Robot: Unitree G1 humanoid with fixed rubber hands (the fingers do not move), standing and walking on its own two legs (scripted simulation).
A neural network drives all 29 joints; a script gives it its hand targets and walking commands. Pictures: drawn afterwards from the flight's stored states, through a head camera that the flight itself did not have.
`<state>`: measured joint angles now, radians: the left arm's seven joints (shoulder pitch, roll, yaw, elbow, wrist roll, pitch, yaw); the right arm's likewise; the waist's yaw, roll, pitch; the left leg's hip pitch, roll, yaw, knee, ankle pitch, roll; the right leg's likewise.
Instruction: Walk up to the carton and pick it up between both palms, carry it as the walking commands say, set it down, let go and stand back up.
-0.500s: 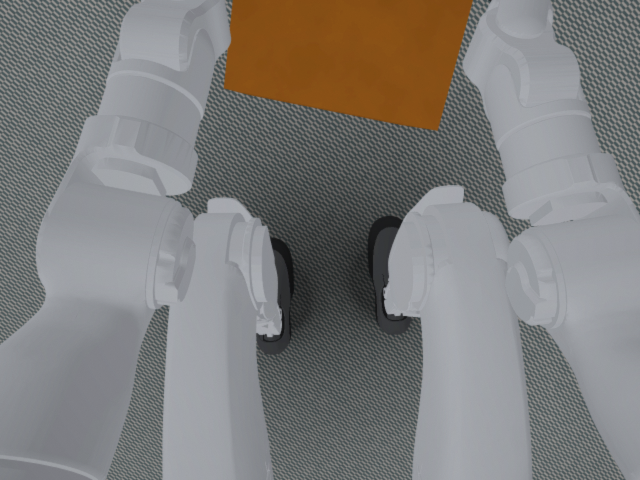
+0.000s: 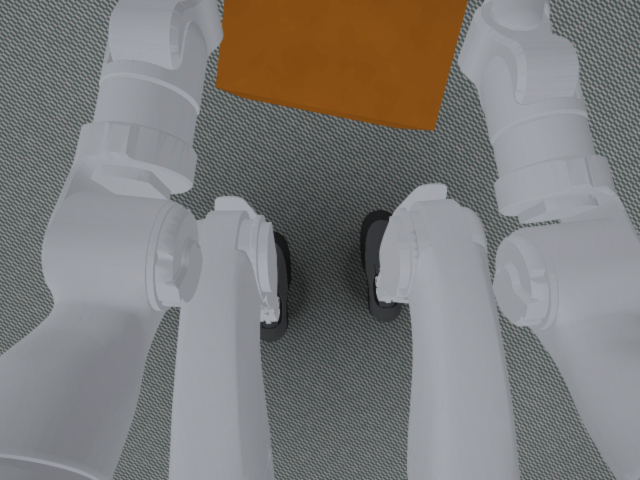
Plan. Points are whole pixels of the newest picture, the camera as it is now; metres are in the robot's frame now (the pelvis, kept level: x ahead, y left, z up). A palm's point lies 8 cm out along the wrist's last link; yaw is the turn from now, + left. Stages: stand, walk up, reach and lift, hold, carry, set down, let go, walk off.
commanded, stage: reach and lift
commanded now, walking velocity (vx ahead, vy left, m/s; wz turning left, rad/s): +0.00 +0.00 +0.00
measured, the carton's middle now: (340, 20) +0.55 -0.03 -0.17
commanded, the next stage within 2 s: none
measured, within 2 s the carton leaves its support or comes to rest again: neither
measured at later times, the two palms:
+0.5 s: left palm out of the picture +0.54 +0.11 +0.00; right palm out of the picture +0.51 -0.18 -0.01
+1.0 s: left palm out of the picture +0.53 +0.11 +0.05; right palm out of the picture +0.49 -0.18 +0.04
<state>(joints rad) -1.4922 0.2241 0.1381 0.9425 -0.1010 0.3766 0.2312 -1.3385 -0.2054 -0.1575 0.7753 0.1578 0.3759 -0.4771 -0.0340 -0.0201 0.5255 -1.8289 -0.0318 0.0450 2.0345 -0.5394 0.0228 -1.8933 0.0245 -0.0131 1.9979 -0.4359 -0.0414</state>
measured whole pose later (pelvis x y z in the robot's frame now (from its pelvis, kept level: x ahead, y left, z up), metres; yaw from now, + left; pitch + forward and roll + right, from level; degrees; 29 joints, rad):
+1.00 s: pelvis -0.01 +0.00 +0.10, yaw -1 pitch +14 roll +2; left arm -1.33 0.13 0.27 0.74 0.03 0.48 0.19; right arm -1.22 -0.10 -0.26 0.62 0.01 0.50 -0.44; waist -0.03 -0.02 0.53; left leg -1.46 -0.04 0.03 1.69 -0.47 0.02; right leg -1.51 0.03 0.00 1.66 -0.38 -0.03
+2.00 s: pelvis +0.00 +0.01 +0.23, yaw -1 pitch +3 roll +0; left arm -1.09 0.05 0.26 0.65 0.07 0.47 0.18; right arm -1.02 -0.03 -0.26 0.52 -0.04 0.54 -0.42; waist -0.03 0.00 0.52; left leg -0.90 -0.05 0.00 1.20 -0.35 0.01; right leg -0.94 0.04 0.01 1.16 -0.28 -0.02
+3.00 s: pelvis +0.13 +0.00 +0.34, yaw -1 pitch +0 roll +0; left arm -0.52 -0.15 0.29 0.66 0.25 0.59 0.10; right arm -0.44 0.17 -0.39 0.51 -0.22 0.64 -0.28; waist -0.03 0.01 -0.14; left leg -0.27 -0.04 -0.04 0.54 -0.27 0.01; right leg -0.32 0.04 0.01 0.54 -0.22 -0.03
